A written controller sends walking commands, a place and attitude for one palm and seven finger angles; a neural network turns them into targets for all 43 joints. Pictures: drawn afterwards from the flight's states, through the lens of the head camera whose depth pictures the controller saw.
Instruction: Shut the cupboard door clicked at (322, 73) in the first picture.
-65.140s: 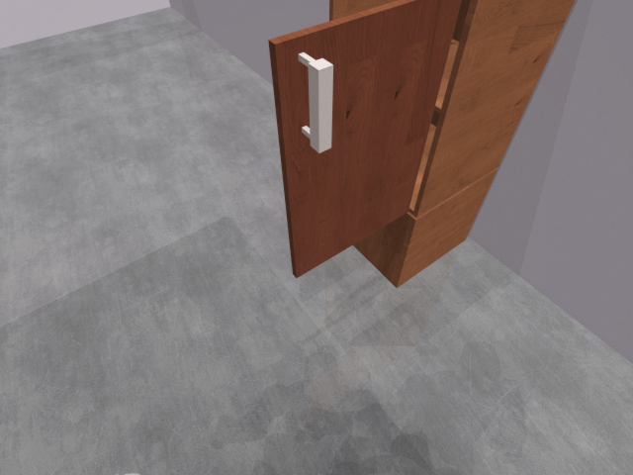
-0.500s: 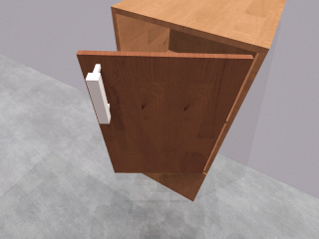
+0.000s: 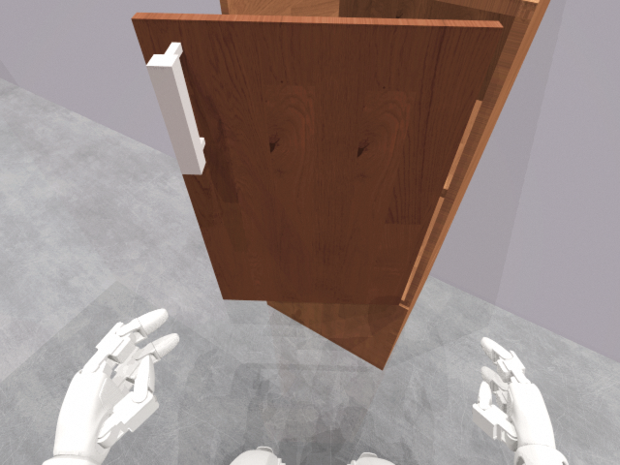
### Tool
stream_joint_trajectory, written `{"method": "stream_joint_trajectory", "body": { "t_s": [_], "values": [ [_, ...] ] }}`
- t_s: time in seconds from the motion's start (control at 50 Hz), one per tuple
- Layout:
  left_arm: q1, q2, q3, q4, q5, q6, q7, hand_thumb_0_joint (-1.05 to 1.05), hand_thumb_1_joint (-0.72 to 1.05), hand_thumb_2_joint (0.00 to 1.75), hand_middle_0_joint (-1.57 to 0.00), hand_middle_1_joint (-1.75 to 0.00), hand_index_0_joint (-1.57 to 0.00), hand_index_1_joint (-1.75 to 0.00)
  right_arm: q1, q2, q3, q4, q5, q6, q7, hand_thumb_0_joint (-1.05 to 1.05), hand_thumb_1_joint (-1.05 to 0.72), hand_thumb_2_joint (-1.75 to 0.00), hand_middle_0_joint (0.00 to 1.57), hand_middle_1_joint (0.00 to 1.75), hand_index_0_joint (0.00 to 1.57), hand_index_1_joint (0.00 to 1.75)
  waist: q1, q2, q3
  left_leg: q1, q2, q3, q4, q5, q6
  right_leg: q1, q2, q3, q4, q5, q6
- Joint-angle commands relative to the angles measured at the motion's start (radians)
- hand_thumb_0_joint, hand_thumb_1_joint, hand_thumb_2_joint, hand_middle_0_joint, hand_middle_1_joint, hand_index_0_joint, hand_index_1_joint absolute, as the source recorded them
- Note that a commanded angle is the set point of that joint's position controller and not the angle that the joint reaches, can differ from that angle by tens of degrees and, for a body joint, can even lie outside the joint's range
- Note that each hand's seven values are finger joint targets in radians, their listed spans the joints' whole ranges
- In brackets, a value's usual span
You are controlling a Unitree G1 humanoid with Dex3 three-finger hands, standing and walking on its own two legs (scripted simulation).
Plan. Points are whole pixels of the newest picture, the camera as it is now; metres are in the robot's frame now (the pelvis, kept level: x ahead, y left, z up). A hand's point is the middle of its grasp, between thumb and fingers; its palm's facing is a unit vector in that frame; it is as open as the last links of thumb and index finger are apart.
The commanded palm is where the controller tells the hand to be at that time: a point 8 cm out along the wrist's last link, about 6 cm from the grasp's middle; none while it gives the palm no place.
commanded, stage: raise the hand and make a fist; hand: left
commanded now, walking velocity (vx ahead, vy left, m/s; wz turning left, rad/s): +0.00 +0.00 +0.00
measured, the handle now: (184, 111) +0.47 +0.20 +0.22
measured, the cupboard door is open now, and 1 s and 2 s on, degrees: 30 30 30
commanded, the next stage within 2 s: bring the fist close to the handle in 1.52 s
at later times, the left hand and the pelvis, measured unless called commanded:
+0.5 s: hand (123, 321) +0.23 +0.21 +0.13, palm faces +0.08 -1.00 -0.05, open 3.9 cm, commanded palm +0.20 +0.26 +0.14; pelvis +0.03 +0.02 +0.03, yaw +0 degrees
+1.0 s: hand (84, 252) +0.26 +0.23 +0.21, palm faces +0.08 -0.99 -0.06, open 3.1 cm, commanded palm +0.23 +0.27 +0.21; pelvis +0.03 +0.03 +0.06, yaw +1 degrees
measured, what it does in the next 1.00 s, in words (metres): rises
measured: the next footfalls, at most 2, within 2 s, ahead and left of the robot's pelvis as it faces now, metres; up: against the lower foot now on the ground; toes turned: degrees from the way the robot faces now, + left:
none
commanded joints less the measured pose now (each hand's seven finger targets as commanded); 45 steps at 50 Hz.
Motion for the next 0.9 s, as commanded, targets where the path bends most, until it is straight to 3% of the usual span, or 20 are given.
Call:
{"method": "stream_joint_trajectory", "body": {
  "t_s": [0.0,0.04,0.1,0.16,0.18,0.24,0.32,0.34,0.36,0.42,0.44,0.5,0.62,0.64,0.66,0.72,0.74,0.82,0.84,0.88],
  "values": [
    [-0.224,0.184,0.079,-0.500,0.001,-0.106,0.110,0.00,0.90,0.90,-0.57,-0.70,-0.57,-0.70,-0.014,-0.080,-0.010,-0.165,-0.001,-0.064,-0.031,0.00,-0.90,-0.90,0.20,0.30,0.20,0.30,-0.042,0.053,-0.103,0.008,0.010,-0.040,-0.104,0.017,0.013,0.087,-0.043,0.215,-0.340,-0.198,0.054],
    [-0.263,0.192,0.045,-0.540,0.017,-0.137,0.111,0.00,0.90,0.90,-0.60,-0.74,-0.60,-0.74,0.004,-0.089,-0.001,-0.139,-0.003,-0.074,-0.042,0.00,-0.90,-0.90,0.20,0.30,0.20,0.30,-0.069,0.054,-0.099,0.031,0.020,-0.053,-0.098,0.041,0.020,0.078,-0.030,0.196,-0.325,-0.151,0.050],
    [-0.181,0.189,0.024,-0.432,0.004,-0.090,0.058,0.00,0.90,0.90,-0.66,-0.80,-0.66,-0.80,0.010,-0.096,0.014,-0.110,0.005,-0.083,-0.054,0.00,-0.90,-0.90,0.20,0.30,0.20,0.30,-0.065,0.075,-0.077,0.029,0.020,-0.057,-0.111,0.062,0.015,0.122,-0.035,0.194,-0.347,-0.095,0.057],
    [-0.091,0.174,0.024,-0.355,-0.017,0.041,0.012,0.00,0.90,0.90,-0.71,-0.86,-0.71,-0.86,0.006,-0.096,0.020,-0.125,0.022,-0.069,-0.061,0.00,-0.90,-0.90,0.20,0.30,0.20,0.30,-0.032,0.049,-0.077,0.057,0.015,-0.060,-0.162,0.102,0.014,0.213,-0.049,0.194,-0.389,-0.022,0.071],
    [-0.079,0.200,0.066,-0.373,-0.029,0.081,0.014,0.00,0.90,0.90,-0.73,-0.88,-0.73,-0.88,0.004,-0.090,0.019,-0.132,0.023,-0.064,-0.065,0.00,-0.90,-0.90,0.20,0.30,0.20,0.30,-0.011,0.037,-0.109,0.066,0.014,-0.061,-0.174,0.120,0.010,0.264,-0.061,0.201,-0.398,0.015,0.079],
    [-0.042,0.223,0.147,-0.380,-0.045,0.160,0.048,0.00,0.90,0.90,-0.79,-0.94,-0.79,-0.94,-0.013,-0.072,0.026,-0.139,0.018,-0.047,-0.069,0.00,-0.90,-0.90,0.20,0.30,0.20,0.30,0.029,-0.014,-0.108,0.089,0.015,-0.069,-0.222,0.180,0.002,0.348,-0.068,0.182,-0.401,0.129,0.083],
    [-0.037,0.177,0.123,-0.485,-0.043,0.134,0.092,0.00,0.90,0.90,-0.86,-1.02,-0.86,-1.02,0.005,-0.063,0.030,-0.138,0.004,-0.058,-0.056,0.00,-0.90,-0.90,0.20,0.30,0.20,0.30,0.028,-0.007,-0.124,0.175,0.020,-0.070,-0.277,0.284,0.000,0.372,-0.047,0.108,-0.362,0.333,0.079],
    [-0.037,0.193,0.132,-0.487,-0.039,0.129,0.097,0.00,0.90,0.90,-0.88,-1.04,-0.88,-1.04,0.004,-0.069,0.031,-0.135,0.001,-0.060,-0.055,0.00,-0.90,-0.90,0.20,0.30,0.20,0.30,0.032,-0.014,-0.117,0.177,0.019,-0.071,-0.279,0.302,0.001,0.381,-0.044,0.104,-0.354,0.367,0.077],
    [-0.031,0.176,0.116,-0.484,-0.037,0.122,0.095,0.00,0.90,0.90,-0.90,-1.06,-0.90,-1.06,0.015,-0.068,0.030,-0.128,0.003,-0.063,-0.052,0.00,-0.90,-0.90,0.20,0.30,0.20,0.30,0.023,-0.014,-0.108,0.191,0.020,-0.069,-0.288,0.315,0.001,0.374,-0.041,0.094,-0.351,0.391,0.076],
    [-0.040,0.156,0.075,-0.509,-0.031,0.120,0.086,0.00,0.90,0.90,-0.95,-1.12,-0.95,-1.12,0.020,-0.080,0.030,-0.124,0.007,-0.075,-0.048,0.00,-0.90,-0.90,0.20,0.30,0.20,0.30,0.016,0.028,-0.083,0.237,0.020,-0.063,-0.318,0.305,0.003,0.339,-0.020,0.053,-0.358,0.326,0.058],
    [-0.043,0.169,0.080,-0.514,-0.028,0.126,0.089,0.00,0.90,0.90,-0.97,-1.14,-0.97,-1.14,0.021,-0.084,0.026,-0.121,0.007,-0.076,-0.049,0.00,-0.90,-0.90,0.20,0.30,0.20,0.30,0.011,0.001,-0.087,0.248,0.022,-0.065,-0.318,0.306,0.006,0.345,-0.021,0.059,-0.367,0.322,0.062],
    [-0.060,0.175,0.079,-0.567,-0.023,0.149,0.095,0.00,0.90,0.90,-1.02,-1.20,-1.02,-1.20,0.024,-0.084,0.028,-0.120,0.013,-0.082,-0.052,0.00,-0.90,-0.90,0.20,0.30,0.20,0.30,0.018,0.036,-0.101,0.294,0.023,-0.068,-0.349,0.331,0.003,0.364,-0.014,0.036,-0.371,0.330,0.051],
    [-0.137,0.181,0.082,-0.620,-0.013,0.213,0.129,0.00,0.90,0.90,-1.13,-1.32,-1.13,-1.32,0.013,-0.083,0.043,-0.110,0.016,-0.079,-0.057,0.00,-0.90,-0.90,0.20,0.30,0.20,0.30,0.019,0.062,-0.059,0.358,0.033,-0.087,-0.412,0.339,-0.010,0.381,-0.002,0.001,-0.395,0.320,0.042],
    [-0.137,0.203,0.102,-0.622,-0.008,0.226,0.135,0.00,0.90,0.90,-1.15,-1.34,-1.15,-1.34,0.009,-0.086,0.042,-0.107,0.014,-0.077,-0.058,0.00,-0.90,-0.90,0.20,0.30,0.20,0.30,0.024,0.051,-0.068,0.367,0.034,-0.083,-0.412,0.358,-0.005,0.400,-0.003,0.007,-0.403,0.339,0.042],
    [-0.144,0.179,0.079,-0.620,-0.008,0.246,0.131,0.00,0.90,0.90,-1.17,-1.36,-1.17,-1.36,0.003,-0.081,0.047,-0.110,0.016,-0.075,-0.057,0.00,-0.90,-0.90,0.20,0.30,0.20,0.30,0.022,0.065,-0.053,0.376,0.033,-0.080,-0.422,0.357,-0.005,0.401,-0.005,0.006,-0.413,0.344,0.043],
    [-0.195,0.186,0.080,-0.639,-0.008,0.303,0.126,0.00,0.90,0.90,-1.23,-1.42,-1.23,-1.42,-0.007,-0.082,0.055,-0.105,0.022,-0.069,-0.059,0.00,-0.90,-0.90,0.20,0.30,0.20,0.30,0.027,0.085,-0.047,0.411,0.038,-0.088,-0.454,0.372,-0.014,0.425,-0.001,-0.002,-0.434,0.350,0.039],
    [-0.202,0.196,0.087,-0.628,-0.005,0.325,0.126,0.00,0.90,0.90,-1.24,-1.44,-1.24,-1.44,-0.009,-0.085,0.057,-0.101,0.019,-0.066,-0.060,0.00,-0.90,-0.90,0.20,0.30,0.20,0.30,0.026,0.059,-0.033,0.417,0.039,-0.089,-0.456,0.395,-0.011,0.439,-0.002,0.000,-0.442,0.375,0.038],
    [-0.282,0.196,0.094,-0.641,-0.009,0.409,0.119,0.00,0.90,0.90,-1.30,-1.50,-1.30,-1.50,-0.033,-0.077,0.067,-0.098,0.025,-0.051,-0.064,0.00,-0.90,-0.90,0.20,0.30,0.20,0.30,0.028,0.068,-0.022,0.456,0.038,-0.086,-0.490,0.397,-0.013,0.464,-0.003,-0.002,-0.480,0.386,0.040],
    [-0.295,0.223,0.122,-0.639,-0.011,0.425,0.122,0.00,0.90,0.90,-1.30,-1.50,-1.30,-1.50,-0.037,-0.081,0.066,-0.095,0.023,-0.048,-0.065,0.00,-0.90,-0.90,0.20,0.30,0.20,0.30,0.034,0.043,-0.038,0.464,0.037,-0.083,-0.491,0.411,-0.010,0.489,-0.004,0.003,-0.488,0.401,0.040],
    [-0.336,0.212,0.113,-0.655,-0.008,0.454,0.122,0.00,0.90,0.90,-1.30,-1.50,-1.30,-1.50,-0.053,-0.073,0.073,-0.096,0.026,-0.040,-0.063,0.00,-0.90,-0.90,0.20,0.30,0.20,0.30,0.036,0.071,-0.035,0.487,0.036,-0.083,-0.510,0.427,-0.015,0.501,-0.005,-0.001,-0.500,0.410,0.038]
  ]
}}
